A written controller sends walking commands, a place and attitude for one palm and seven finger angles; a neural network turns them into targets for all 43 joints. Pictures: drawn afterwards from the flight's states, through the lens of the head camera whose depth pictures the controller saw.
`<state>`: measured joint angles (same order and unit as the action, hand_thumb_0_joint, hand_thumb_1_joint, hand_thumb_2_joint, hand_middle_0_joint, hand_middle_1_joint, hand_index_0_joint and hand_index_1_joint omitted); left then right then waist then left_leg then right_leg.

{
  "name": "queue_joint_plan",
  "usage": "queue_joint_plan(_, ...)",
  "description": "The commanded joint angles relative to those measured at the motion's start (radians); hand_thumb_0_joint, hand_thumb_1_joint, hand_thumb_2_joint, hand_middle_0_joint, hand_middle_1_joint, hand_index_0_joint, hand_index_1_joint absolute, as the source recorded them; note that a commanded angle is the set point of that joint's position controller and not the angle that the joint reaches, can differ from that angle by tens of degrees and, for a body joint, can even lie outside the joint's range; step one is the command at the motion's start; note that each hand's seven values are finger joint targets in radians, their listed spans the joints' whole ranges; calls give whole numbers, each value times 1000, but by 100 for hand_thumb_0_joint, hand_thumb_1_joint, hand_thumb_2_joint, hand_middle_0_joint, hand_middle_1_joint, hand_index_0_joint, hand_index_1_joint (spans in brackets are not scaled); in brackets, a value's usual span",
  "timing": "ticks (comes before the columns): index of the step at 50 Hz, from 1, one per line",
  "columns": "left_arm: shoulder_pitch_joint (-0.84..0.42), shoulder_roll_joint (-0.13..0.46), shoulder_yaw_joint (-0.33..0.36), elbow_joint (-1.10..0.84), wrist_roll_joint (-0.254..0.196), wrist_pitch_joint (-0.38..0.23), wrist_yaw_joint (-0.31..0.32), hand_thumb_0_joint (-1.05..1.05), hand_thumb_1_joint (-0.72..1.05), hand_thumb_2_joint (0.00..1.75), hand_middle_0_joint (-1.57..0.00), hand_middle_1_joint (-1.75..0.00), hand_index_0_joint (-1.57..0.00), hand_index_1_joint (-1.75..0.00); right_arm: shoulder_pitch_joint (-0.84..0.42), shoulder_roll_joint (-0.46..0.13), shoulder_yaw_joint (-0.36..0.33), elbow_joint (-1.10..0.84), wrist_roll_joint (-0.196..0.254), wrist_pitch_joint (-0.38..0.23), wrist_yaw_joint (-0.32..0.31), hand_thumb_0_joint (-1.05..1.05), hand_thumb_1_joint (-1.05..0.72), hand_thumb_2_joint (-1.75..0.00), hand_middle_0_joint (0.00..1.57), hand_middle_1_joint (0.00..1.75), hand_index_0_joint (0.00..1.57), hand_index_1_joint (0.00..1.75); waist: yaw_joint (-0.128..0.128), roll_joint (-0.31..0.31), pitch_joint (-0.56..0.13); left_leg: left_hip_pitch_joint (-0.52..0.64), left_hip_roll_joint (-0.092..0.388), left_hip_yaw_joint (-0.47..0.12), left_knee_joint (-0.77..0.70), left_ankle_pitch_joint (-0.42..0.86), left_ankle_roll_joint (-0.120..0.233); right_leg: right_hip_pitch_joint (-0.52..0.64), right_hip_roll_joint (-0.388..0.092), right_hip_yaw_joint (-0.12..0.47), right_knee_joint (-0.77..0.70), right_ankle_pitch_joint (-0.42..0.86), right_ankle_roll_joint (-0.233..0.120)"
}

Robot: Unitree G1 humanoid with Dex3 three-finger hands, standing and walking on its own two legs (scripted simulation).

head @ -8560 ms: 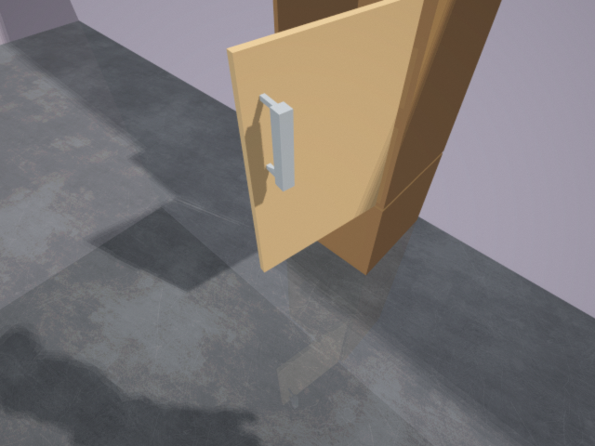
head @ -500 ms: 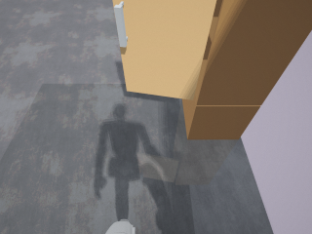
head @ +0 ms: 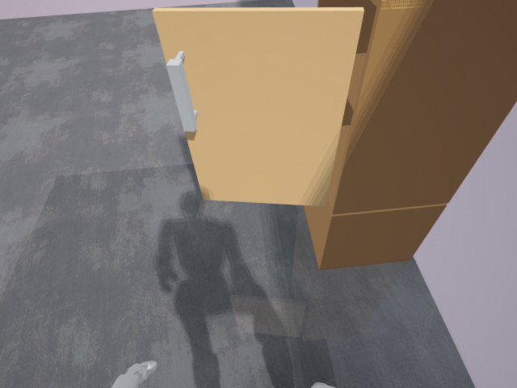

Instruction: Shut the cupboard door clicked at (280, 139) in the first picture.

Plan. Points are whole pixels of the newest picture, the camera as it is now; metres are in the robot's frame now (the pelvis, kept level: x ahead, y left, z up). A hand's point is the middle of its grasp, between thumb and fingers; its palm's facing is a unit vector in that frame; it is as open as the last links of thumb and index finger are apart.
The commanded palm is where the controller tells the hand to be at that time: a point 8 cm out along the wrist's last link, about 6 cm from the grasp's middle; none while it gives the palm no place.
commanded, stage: take the last steps up to it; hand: left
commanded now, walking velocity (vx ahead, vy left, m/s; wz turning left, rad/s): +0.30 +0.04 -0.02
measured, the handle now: (185, 92) +0.71 +0.19 +0.09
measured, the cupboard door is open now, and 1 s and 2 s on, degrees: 79 79 79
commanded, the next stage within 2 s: come to a stop and stand still in 0.36 s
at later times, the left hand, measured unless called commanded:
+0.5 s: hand out of the picture +0.11 +0.21 -0.18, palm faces +0.12 -0.98 -0.16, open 7.3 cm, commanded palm none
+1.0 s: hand (171, 304) +0.30 +0.20 -0.16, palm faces +0.01 -0.96 -0.27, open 7.3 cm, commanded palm none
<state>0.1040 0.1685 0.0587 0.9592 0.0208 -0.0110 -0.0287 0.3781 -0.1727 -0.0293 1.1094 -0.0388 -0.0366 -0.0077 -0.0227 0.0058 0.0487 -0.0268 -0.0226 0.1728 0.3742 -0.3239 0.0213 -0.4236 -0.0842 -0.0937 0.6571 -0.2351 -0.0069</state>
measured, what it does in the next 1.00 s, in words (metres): walks ahead: right foot, then left foot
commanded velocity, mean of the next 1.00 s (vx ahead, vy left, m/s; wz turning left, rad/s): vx -0.01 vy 0.01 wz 0.00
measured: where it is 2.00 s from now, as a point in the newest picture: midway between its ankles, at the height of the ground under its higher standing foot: outside the picture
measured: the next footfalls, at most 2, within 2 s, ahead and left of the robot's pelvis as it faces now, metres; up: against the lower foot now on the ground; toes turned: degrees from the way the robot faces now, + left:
right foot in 0.04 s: +0.13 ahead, -0.10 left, +0.00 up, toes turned -6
left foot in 0.46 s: +0.28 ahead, +0.15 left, +0.00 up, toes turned +7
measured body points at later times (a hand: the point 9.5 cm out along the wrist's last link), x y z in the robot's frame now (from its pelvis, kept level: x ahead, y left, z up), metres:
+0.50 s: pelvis +0.18 +0.04 -0.01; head +0.21 +0.06 +0.44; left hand +0.11 +0.26 -0.17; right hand +0.29 -0.19 -0.14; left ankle +0.24 +0.14 -0.74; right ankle +0.09 -0.09 -0.71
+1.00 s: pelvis +0.22 +0.01 +0.00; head +0.25 -0.01 +0.45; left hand +0.30 +0.25 -0.14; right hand +0.25 -0.25 -0.16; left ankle +0.19 +0.13 -0.69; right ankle +0.21 -0.11 -0.73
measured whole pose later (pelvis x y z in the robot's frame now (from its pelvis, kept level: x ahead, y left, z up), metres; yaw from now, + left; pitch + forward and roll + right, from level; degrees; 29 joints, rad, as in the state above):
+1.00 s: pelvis +0.22 +0.01 +0.00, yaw -1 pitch +0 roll +0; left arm 0.16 0.18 0.04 0.97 0.02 0.01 0.03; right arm 0.19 -0.24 -0.07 1.03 -0.01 0.08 -0.03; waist -0.02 0.04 0.07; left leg -0.40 0.01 0.02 0.95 -0.50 -0.04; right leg -0.25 -0.03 -0.04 0.55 -0.30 0.00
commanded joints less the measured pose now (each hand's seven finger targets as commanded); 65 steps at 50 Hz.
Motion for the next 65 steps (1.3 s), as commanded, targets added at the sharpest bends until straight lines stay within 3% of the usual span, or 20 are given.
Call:
queue_joint_plan(1, 306, 181, 43, 42, 14, -42, 16, 0, 90, 90, -20, -30, -20, -30, -6, -89, -17, -56, 23, -26, 1, 0, -90, -90, 20, 30, 20, 30, 141, -197, -83, -386, 97, -32, 336, 114, 35, 549, -139, 251, -233, 0, -99)
queue_joint_plan(2, 395, 267, 59, 65, 2, -42, 27, 0, 90, 90, -20, -30, -20, -30, 3, -79, -19, -89, 28, -22, 9, 0, -90, -90, 20, 30, 20, 30, 146, -351, -119, -569, 2, -11, 627, -278, -6, 646, -363, 571, -398, -22, -214)
queue_joint_plan(3, 367, 249, 58, 55, -10, -41, 36, 0, 90, 90, -20, -30, -20, -30, -55, -113, -27, -94, 22, -16, 10, 0, -90, -90, 20, 30, 20, 30, 144, -197, -59, -624, 59, -135, 763, -248, -4, 559, -382, 583, -446, -79, -244)
queue_joint_plan(9, 185, 98, 12, 29, -9, -73, 40, 0, 90, 90, -20, -30, -20, -30, -42, -22, -19, -58, 16, 18, 20, 0, -90, -90, 20, 30, 20, 30, 11, -114, -22, -465, 137, -137, 597, 47, -55, 257, -203, 145, -490, 182, -147)
queue_joint_plan(17, 270, 141, 17, 115, 2, -72, 33, 0, 90, 90, -20, -30, -20, -30, -189, -12, -19, -124, 17, 1, 36, 0, -90, -90, 20, 30, 20, 30, 55, -140, -14, -409, 85, -78, 244, 88, -53, 341, -204, 118, -419, 270, -145)
queue_joint_plan(20, 252, 137, 14, 126, -4, -60, 34, 0, 90, 90, -20, -30, -20, -30, -118, -45, -19, -96, 14, -14, 27, 0, -90, -90, 20, 30, 20, 30, 4, -106, -9, -187, 41, -39, 81, 171, -35, 241, -151, 68, -295, 261, -93)
queue_joint_plan(21, 254, 114, 7, 122, -5, -56, 33, 0, 90, 90, -20, -30, -20, -30, -28, -92, -29, -70, 11, -22, 18, 0, -90, -90, 20, 30, 20, 30, -33, -11, -54, -25, 81, -90, 52, 206, -13, 156, -108, 36, -140, 226, -67)
queue_joint_plan(23, 256, 52, -12, 78, -12, -49, 35, 0, 90, 90, -20, -30, -20, -30, 129, -224, -54, -49, 3, -15, -9, 0, -90, -90, 20, 30, 20, 30, -79, 298, -148, 150, 424, -499, -67, 369, 169, -114, 62, -46, 340, -368, -2)
queue_joint_plan(25, 215, 45, -19, 92, -7, -31, 47, 0, 90, 90, -20, -30, -20, -30, -2, -155, -25, -79, 6, -8, -27, 0, -90, -90, 20, 30, 20, 30, -25, 92, -59, -74, 409, -414, -64, 600, 179, -76, -7, 78, 426, -306, 1)
queue_joint_plan(29, 275, 41, -17, 128, -17, 23, 50, 0, 90, 90, -20, -30, -20, -30, -156, -127, -1, -100, 17, -1, -51, 0, -90, -90, 20, 30, 20, 30, 38, 112, -70, -172, 349, -228, -36, 873, 131, 90, -8, 85, 250, -221, 40)
queue_joint_plan(37, 198, 79, 18, 20, -1, 65, 48, 0, 90, 90, -20, -30, -20, -30, -185, -193, -55, -121, 7, 48, -56, 0, -90, -90, 20, 30, 20, 30, 24, 168, -74, -169, 381, -241, 15, 733, 160, 60, 47, 69, 199, -229, 12)
queue_joint_plan(41, 229, 92, 21, 6, -2, 48, 49, 0, 90, 90, -20, -30, -20, -30, -198, -198, -66, -128, 15, 58, -41, 0, -90, -90, 20, 30, 20, 30, 53, 144, -116, -192, 301, -210, 98, 562, 83, 237, 52, 38, -133, 45, 6)
queue_joint_plan(42, 233, 130, 23, 4, 6, 34, 53, 0, 90, 90, -20, -30, -20, -30, -179, -160, -62, -132, 22, 61, -36, 0, -90, -90, 20, 30, 20, 30, 53, 8, -101, -226, 223, -168, 183, 395, 32, 272, 3, 112, -255, 250, -10)
queue_joint_plan(43, 209, 210, 34, -5, 17, 22, 60, 0, 90, 90, -20, -30, -20, -30, -149, -99, -55, -145, 32, 64, -26, 0, -90, -90, 20, 30, 20, 30, 35, -234, -112, -351, 85, -61, 318, 39, -37, 332, -203, 333, -294, 525, -80)
queue_joint_plan(44, 192, 236, 28, -10, 8, 15, 61, 0, 90, 90, -20, -30, -20, -30, -177, -91, -47, -158, 35, 80, -21, 0, -90, -90, 20, 30, 20, 30, 56, -261, -102, -350, 32, -114, 495, -294, -52, 236, -330, 381, -335, 607, -185)
queue_joint_plan(46, 123, 213, 19, -32, 5, 13, 64, 0, 90, 90, -20, -30, -20, -30, -208, -64, -44, -164, 30, 93, -9, 0, -90, -90, 20, 30, 20, 30, 36, -140, -42, -400, 27, -179, 648, -242, -49, 181, -252, 293, -322, 558, -194)
queue_joint_plan(49, 114, 185, 11, -24, -3, 4, 71, 0, 90, 90, -20, -30, -20, -30, -171, -101, -43, -134, 31, 92, -12, 0, -90, -90, 20, 30, 20, 30, 31, -207, -79, -448, 41, -187, 658, -183, -76, 326, -219, 232, -262, 751, -170)
queue_joint_plan(57, 113, 219, 25, 1, 0, 9, 66, 0, 90, 90, -20, -30, -20, -30, -116, -65, -28, -119, 32, 67, -4, 0, -90, -90, 20, 30, 20, 30, 34, -163, -90, -216, 13, -122, 124, -3, -75, 296, -193, 240, -240, 435, -129)
queue_joint_plan(61, 106, 101, -4, -3, -17, 32, 57, 0, 90, 90, -20, -30, -20, -30, -129, -187, -32, -133, 13, 49, -18, 0, -90, -90, 20, 30, 20, 30, 41, 187, -58, -238, 303, -388, -109, 236, 96, 189, 12, 58, -61, -176, 29)
queue_joint_plan(65, 106, 96, -9, 33, -6, 41, 48, 0, 90, 90, -20, -30, -20, -30, -154, -143, -15, -125, 13, 35, -34, 0, -90, -90, 20, 30, 20, 30, 43, 160, -7, -214, 223, -310, -100, 341, 78, 185, 26, 81, -49, -121, 9)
